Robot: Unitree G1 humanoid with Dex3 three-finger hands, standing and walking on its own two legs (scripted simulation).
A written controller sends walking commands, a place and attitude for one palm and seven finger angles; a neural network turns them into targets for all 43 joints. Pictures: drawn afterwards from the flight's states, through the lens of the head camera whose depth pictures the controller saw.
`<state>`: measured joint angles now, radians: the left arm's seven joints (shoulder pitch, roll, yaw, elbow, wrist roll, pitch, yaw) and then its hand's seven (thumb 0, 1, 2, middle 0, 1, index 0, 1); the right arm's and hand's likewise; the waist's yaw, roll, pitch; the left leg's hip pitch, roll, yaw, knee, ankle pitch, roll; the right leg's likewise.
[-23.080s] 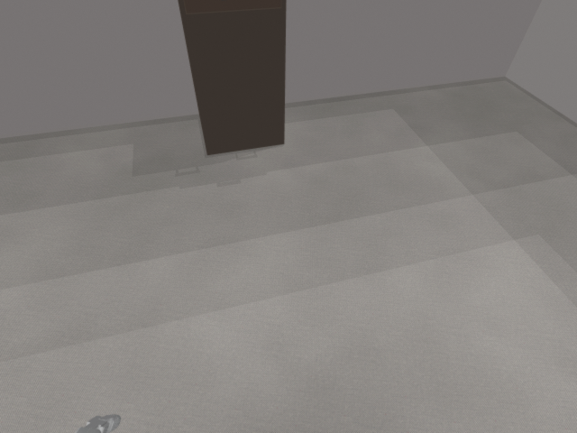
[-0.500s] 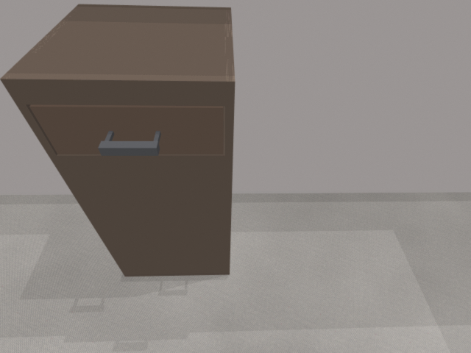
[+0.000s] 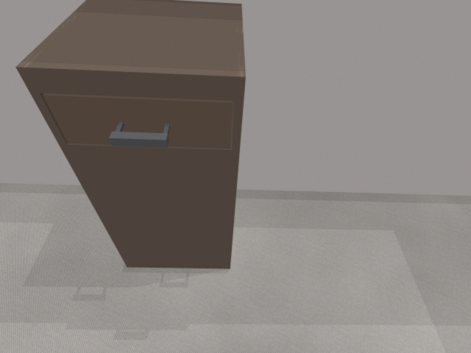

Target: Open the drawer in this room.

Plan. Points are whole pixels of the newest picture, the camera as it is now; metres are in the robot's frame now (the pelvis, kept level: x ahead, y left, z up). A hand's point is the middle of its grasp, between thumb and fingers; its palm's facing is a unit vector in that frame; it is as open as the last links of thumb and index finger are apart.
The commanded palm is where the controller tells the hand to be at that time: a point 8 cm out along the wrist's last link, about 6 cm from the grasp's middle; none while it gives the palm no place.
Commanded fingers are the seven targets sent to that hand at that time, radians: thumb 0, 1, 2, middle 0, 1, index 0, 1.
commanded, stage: look again from close up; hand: left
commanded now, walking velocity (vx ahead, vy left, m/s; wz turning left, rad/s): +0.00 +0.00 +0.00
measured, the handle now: (142, 133) +0.55 +0.26 +0.04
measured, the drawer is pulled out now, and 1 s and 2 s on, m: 0.00 0.00 0.00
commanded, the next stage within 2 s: shuffle to correct the standing spot in 0.56 s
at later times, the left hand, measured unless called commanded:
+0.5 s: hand out of the picture +0.05 +0.20 -0.17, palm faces +0.03 -0.97 -0.23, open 7.3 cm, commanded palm none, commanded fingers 0.00 0.90 0.90 -0.20 -0.30 -0.20 -0.30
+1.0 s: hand out of the picture -0.08 +0.18 -0.19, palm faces +0.13 -0.98 -0.16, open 7.3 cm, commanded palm none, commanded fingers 0.00 0.90 0.90 -0.20 -0.30 -0.20 -0.30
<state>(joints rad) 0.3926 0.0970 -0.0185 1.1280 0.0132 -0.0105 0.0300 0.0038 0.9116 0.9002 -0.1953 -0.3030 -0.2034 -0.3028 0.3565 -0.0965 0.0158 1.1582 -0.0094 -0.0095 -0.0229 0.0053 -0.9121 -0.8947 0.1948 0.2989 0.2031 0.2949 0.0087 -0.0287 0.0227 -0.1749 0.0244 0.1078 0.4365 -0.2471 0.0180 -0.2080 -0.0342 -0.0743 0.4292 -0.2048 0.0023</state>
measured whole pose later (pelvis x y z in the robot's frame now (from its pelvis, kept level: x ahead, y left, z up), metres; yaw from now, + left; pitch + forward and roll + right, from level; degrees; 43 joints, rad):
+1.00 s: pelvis +0.00 +0.03 -0.01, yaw +3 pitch -2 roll -2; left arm 0.45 0.13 0.03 1.09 0.02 -0.01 0.03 0.00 0.91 0.90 -0.20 -0.30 -0.20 -0.30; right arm 0.40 -0.16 -0.02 1.10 -0.02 0.02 0.00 0.01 -0.91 -0.89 0.20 0.30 0.20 0.30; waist 0.00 0.00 0.00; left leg -0.25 0.00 0.07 0.62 -0.36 0.06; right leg -0.23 -0.06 -0.09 0.53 -0.26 0.02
